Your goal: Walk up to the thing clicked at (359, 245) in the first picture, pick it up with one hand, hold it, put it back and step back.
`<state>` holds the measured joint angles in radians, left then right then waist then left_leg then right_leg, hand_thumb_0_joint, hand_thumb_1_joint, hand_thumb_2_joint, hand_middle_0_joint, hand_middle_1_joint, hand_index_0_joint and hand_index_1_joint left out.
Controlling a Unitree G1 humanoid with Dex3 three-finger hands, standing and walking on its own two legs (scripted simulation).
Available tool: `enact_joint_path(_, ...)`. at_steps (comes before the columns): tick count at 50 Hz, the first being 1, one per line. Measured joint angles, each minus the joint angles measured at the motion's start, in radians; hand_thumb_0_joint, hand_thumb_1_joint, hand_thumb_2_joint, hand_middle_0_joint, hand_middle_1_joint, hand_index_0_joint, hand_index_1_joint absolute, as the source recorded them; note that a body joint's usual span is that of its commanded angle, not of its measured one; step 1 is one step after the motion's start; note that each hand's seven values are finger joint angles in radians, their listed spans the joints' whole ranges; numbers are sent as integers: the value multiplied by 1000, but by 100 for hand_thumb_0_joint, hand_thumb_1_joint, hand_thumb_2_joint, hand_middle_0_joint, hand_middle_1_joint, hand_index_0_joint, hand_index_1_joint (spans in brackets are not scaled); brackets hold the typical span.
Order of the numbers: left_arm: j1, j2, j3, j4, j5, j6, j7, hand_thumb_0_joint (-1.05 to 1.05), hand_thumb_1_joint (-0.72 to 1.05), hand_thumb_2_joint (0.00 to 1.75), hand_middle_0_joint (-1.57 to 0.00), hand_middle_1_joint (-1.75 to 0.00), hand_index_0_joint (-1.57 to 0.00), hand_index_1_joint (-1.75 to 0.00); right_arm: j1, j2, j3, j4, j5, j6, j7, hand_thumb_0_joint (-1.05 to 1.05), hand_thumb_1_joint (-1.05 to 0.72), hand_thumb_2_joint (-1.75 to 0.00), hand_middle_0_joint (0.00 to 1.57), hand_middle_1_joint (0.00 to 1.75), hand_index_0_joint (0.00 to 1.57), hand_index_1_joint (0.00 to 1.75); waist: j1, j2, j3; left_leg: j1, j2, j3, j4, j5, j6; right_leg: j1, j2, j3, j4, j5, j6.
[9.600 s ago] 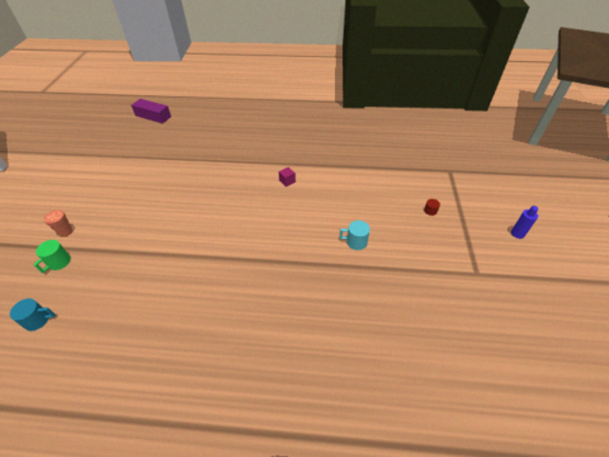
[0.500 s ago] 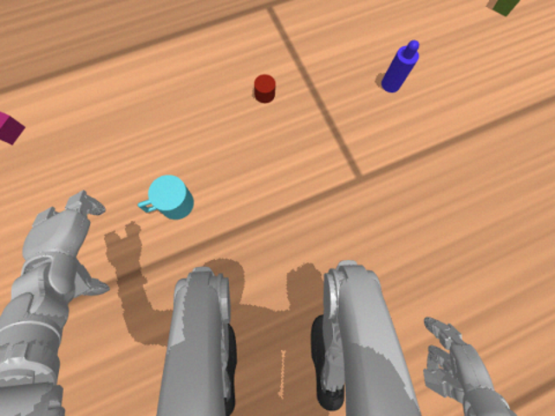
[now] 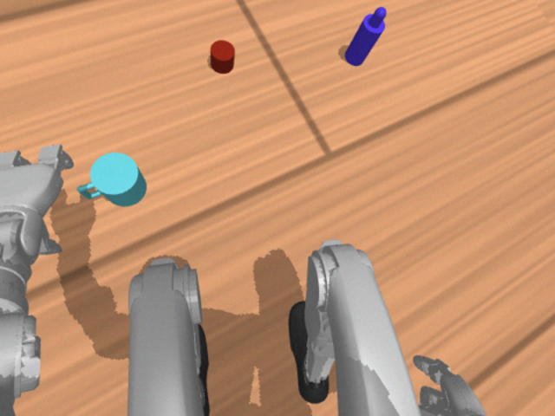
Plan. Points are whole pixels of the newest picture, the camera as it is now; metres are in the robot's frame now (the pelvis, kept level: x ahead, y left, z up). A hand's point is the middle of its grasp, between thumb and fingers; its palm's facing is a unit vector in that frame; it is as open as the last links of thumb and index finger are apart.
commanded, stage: rise first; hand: left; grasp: from above
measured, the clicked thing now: (112, 183) +0.51 +0.28 -0.33
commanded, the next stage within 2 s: approach in 0.88 s
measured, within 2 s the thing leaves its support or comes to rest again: neither
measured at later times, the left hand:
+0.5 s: hand (61, 200) +0.44 +0.32 -0.20, palm faces -0.47 -0.04 -0.88, open 14.1 cm
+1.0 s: hand (69, 196) +0.45 +0.31 -0.22, palm faces -0.46 -0.05 -0.89, open 14.1 cm
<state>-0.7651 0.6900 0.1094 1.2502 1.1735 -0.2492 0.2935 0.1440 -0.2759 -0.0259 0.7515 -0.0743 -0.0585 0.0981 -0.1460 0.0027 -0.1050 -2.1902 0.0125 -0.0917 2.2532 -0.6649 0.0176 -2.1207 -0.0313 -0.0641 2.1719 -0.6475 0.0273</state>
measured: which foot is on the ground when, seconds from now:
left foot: down 0.00-1.00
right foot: down 0.00-1.00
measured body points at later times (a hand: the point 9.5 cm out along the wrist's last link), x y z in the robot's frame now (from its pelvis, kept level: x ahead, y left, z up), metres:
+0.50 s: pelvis +0.01 +0.00 -0.03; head +0.25 +0.06 +0.34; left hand +0.46 +0.32 -0.15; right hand +0.07 -0.28 -0.14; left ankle +0.09 +0.12 -0.34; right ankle +0.11 -0.13 -0.34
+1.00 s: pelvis +0.01 +0.00 -0.04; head +0.26 +0.06 +0.33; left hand +0.47 +0.31 -0.17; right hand +0.07 -0.28 -0.15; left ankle +0.09 +0.12 -0.34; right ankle +0.11 -0.13 -0.34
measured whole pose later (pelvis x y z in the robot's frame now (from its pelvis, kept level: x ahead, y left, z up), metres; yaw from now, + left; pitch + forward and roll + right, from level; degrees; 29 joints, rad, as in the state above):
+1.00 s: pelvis +0.01 +0.00 -0.04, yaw -2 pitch +35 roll -8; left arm -0.88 0.78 0.14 1.39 1.29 -0.27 0.40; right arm 0.13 -0.28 0.02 0.75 -0.14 -0.04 0.14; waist -0.20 -0.02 -0.04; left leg -2.30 0.02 -0.12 2.39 -0.72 0.01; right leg -2.23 -0.02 -0.08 2.30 -0.68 0.03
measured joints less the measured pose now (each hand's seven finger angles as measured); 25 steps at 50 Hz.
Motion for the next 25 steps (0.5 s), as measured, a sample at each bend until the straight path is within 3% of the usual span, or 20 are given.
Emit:
enact_joint_path(19,-93,63,24,107,112,-44,64,0,-52,100,-8,-102,-9,-101,-11,8,28,0,-48,19,30,0,-91,-90,20,30,20,30,-29,-11,39,-75,5,-15,89,-23,-5,-80,9,-7,85,-14,-2)
enact_joint_path(25,-98,75,32,114,124,-49,85,0,-53,100,-7,-103,-9,-102,-12,8,29,4,-59,22,33,0,-91,-90,20,30,20,30,-35,-18,48,-86,7,-17,107,-36,-7,-92,12,-8,101,-24,-1)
